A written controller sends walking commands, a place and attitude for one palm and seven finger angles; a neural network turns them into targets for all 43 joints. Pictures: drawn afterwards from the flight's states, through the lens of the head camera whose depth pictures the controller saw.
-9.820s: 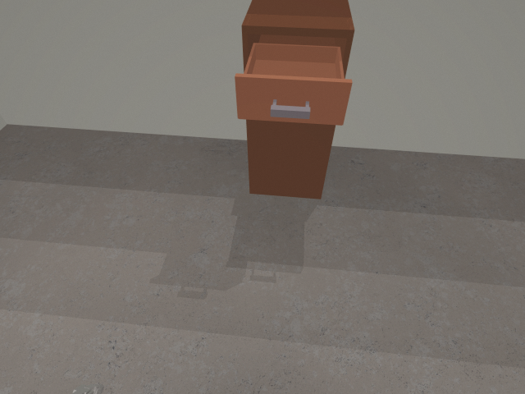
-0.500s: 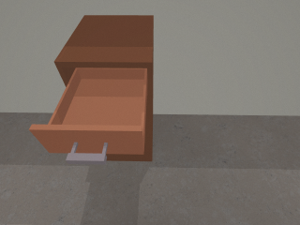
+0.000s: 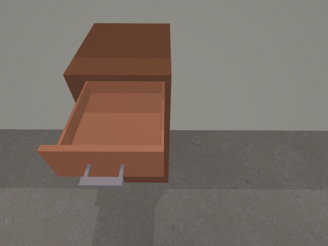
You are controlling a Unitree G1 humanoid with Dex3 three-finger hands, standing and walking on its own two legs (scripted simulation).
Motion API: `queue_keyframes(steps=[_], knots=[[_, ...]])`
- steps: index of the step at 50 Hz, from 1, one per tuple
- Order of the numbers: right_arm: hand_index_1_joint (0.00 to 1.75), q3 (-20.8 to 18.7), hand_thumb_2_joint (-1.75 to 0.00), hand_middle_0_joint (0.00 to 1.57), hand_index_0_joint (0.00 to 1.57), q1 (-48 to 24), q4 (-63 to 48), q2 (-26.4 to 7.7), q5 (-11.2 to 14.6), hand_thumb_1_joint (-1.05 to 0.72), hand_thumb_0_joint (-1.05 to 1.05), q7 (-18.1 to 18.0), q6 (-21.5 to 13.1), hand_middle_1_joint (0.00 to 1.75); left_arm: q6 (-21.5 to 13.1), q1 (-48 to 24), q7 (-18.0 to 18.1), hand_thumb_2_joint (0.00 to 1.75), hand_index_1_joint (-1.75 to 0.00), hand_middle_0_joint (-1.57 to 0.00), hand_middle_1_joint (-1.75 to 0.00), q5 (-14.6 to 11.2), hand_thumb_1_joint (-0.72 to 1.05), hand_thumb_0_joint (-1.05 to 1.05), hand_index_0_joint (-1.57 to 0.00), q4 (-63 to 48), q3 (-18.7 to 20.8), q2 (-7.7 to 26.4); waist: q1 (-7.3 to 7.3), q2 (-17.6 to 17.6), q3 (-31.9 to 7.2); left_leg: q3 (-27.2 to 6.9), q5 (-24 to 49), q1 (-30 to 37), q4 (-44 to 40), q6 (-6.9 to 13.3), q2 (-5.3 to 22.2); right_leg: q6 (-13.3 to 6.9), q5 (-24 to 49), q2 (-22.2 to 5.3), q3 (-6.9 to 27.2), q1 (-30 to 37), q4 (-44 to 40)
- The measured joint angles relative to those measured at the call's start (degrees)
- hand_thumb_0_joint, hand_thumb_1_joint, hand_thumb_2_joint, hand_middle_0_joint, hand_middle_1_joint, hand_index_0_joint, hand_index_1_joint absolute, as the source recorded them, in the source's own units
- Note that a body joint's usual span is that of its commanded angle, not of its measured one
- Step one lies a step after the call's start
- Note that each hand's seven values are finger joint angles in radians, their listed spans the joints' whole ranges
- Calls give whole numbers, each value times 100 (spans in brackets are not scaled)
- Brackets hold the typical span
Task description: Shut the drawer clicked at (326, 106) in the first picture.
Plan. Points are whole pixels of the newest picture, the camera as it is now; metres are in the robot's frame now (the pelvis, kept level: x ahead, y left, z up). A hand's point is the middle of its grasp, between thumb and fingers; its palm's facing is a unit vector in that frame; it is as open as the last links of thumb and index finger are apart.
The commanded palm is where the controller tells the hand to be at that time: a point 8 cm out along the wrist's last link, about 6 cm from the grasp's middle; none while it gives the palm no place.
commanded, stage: raise the hand and make a fist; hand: left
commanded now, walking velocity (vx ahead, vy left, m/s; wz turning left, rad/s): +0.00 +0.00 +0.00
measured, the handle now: (103, 175) +0.30 +0.19 -0.03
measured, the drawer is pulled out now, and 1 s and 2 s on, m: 0.30 0.29 0.29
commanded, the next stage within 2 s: bring the fist close to the handle in 1.92 s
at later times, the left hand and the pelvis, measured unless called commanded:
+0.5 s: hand out of the picture +0.12 +0.16 -0.03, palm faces +0.11 -0.99 -0.05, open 5.7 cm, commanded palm +0.09 +0.22 -0.02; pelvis -0.03 -0.04 -0.09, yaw +4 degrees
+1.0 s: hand (92, 237) +0.14 +0.16 +0.01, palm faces +0.07 -1.00 -0.07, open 3.4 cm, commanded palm +0.09 +0.21 +0.03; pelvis -0.01 -0.03 -0.06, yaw +4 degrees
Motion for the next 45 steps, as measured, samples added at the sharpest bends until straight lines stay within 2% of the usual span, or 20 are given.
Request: queue_keyframes(steps=[2, 3, 4, 5, 7, 9, 10, 11, 13, 17, 19, 20, 22, 26, 29, 32, 35, 39, 45], knots=[[30, 6, -90, 20, 20, 12, 0, 1, 19, -92, 1, 11, 11, 30, -15, 17, 34, 90, -30, -20, -30, 8, 91, 1, -20, 40, -10, -17, -5, 19, 22, -9, -8, -47, 57, -3, 20, 5, 17, 15, -13, -8, -14], [30, 16, -90, 20, 20, 119, -217, -3, 95, -92, 1, -7, -49, 30, 351, 272, 16, 90, -30, -20, -30, -200, 91, 1, -20, -807, 130, -37, -10, -3, 42, -26, -27, -109, 120, -6, 18, 1, 13, 7, -28, -52, 25], [30, 29, -90, 20, 20, 291, -463, -2, 137, -92, 1, -79, -297, 30, 469, 602, 50, 90, -31, -20, -30, -323, 91, 1, -20, -1880, 218, -37, 41, -56, 33, -21, -22, -125, 115, -11, -12, -48, -16, -20, -19, -109, 101], [30, 26, -90, 20, 20, 438, -665, -5, 173, -92, 2, -141, -604, 30, 358, 917, 167, 90, -31, -20, -31, -440, 91, 2, -21, -2833, 214, -25, 64, -106, -46, -18, -5, -165, 98, -23, -53, -116, -72, -60, -10, -202, 204], [30, -12, -90, 20, 20, 563, -1014, -62, 209, -92, 2, -178, -1111, 30, 69, 1213, 304, 90, -32, -22, -32, -638, 91, 2, -22, -4204, 224, -55, 0, -114, -205, -87, -11, -344, 207, -27, -116, -125, -173, -143, -65, -369, 383], [30, -79, -90, 20, 20, 496, -1377, -154, 161, -91, 2, -134, -1408, 30, -455, 1177, 187, 90, -34, -23, -34, -786, 91, 2, -23, -4969, 339, -134, -89, -46, -379, -170, -104, -722, 534, -17, -107, -79, -227, -161, -144, -652, 571], [30, -110, -90, 20, 20, 410, -1564, -189, 140, -91, 2, -91, -1494, 30, -813, 1136, 55, 90, -36, -24, -35, -846, 91, 2, -24, -5198, 418, -167, -116, -37, -481, -178, -171, -956, 733, -22, -87, -76, -261, -153, -149, -866, 719], [30, -140, -90, 20, 20, 300, -1761, -216, 122, -91, 2, -36, -1556, 30, -1013, 1150, -56, 90, -37, -26, -37, -891, 91, 1, -25, -5244, 523, -198, -138, -45, -582, -167, -249, -1209, 949, -36, -62, -87, -310, -138, -134, -1118, 907], [30, -205, -90, 20, 20, 65, -2172, -247, 98, -91, 2, 79, -1651, 30, -1755, 1329, -500, 90, -39, -29, -40, -1071, 91, 1, -25, -5148, 705, -225, -139, -120, -752, -127, -449, -1786, 1478, -74, 0, -125, -463, -101, -81, -1715, 1406], [30, -366, -90, 20, 20, -296, -2860, -416, 51, -91, 2, 188, -1870, 30, -3143, 1747, -1356, 90, -46, -35, -47, -1201, 91, 1, -32, -5438, 717, -133, 50, -252, -935, -207, -933, -2936, 2708, -138, 124, -198, -876, -45, -125, -2817, 2511], [30, -416, -90, 20, 20, -464, -3063, -520, 77, -90, 2, 184, -1901, 30, -3581, 1849, -1659, 90, -50, -39, -51, -1289, 91, 1, -36, -5651, 759, -73, 162, -264, -986, -304, -1134, -3404, 3243, -215, 164, -243, -1074, -40, -199, -3243, 2993], [30, -426, -90, 20, 20, -541, -3140, -560, 104, -90, 2, 168, -1892, 30, -3658, 1864, -1769, 90, -53, -41, -53, -1361, 91, 1, -39, -5770, 788, -56, 215, -257, -989, -354, -1230, -3586, 3468, -221, 176, -264, -1160, -40, -240, -3403, 3193], [30, -411, -90, 20, 20, -657, -3262, -598, 172, -90, 2, 114, -1835, 30, -3559, 1832, -1937, 90, -57, -45, -58, -1507, 90, 1, -43, -5991, 839, -36, 301, -214, -975, -462, -1352, -3842, 3796, -270, 191, -309, -1293, -47, -331, -3610, 3480], [30, -259, -90, 20, 20, -710, -3382, -473, 286, -90, 2, -38, -1659, 30, -2843, 1670, -2115, 90, -66, -53, -66, -1616, 90, 2, -52, -6359, 884, 40, 377, -77, -913, -637, -1446, -3987, 4012, -312, 217, -373, -1392, -34, -495, -3663, 3622], [30, -114, -90, 20, 20, -601, -3376, -271, 310, -90, 2, -108, -1531, 30, -2347, 1580, -2148, 90, -73, -59, -72, -1598, 90, 2, -58, -6597, 880, 133, 340, 17, -892, -701, -1413, -3904, 3910, -325, 249, -397, -1360, 4, -564, -3544, 3486], [30, -11, -90, 20, 20, -427, -3290, -80, 304, -90, 2, -119, -1405, 30, -2073, 1557, -2116, 90, -79, -65, -79, -1615, 90, 2, -65, -6732, 936, 181, 249, 68, -902, -699, -1340, -3759, 3704, -338, 275, -403, -1292, 40, -573, -3400, 3283], [30, 23, -90, 20, 20, -223, -3194, 6, 298, -90, 2, -111, -1320, 30, -1951, 1617, -2033, 90, -86, -71, -85, -1639, 90, 2, -71, -6806, 1002, 179, 145, 100, -908, -669, -1267, -3604, 3490, -335, 276, -393, -1228, 52, -551, -3262, 3092], [30, -21, -90, 20, 20, 5, -3099, -46, 305, -90, 2, -114, -1275, 30, -1921, 1795, -1931, 90, -94, -79, -94, -1647, 90, 2, -79, -6866, 1055, 188, 54, 109, -894, -609, -1198, -3444, 3270, -314, 262, -364, -1167, 52, -499, -3131, 2907], [30, -180, -90, 20, 20, 169, -3042, -263, 325, -90, 2, -138, -1364, 30, -2078, 2166, -1828, 90, -107, -91, -107, -1654, 90, 2, -91, -7100, 1019, 202, 17, 88, -866, -547, -1175, -3269, 3096, -259, 237, -303, -1127, 40, -442, -2968, 2733]])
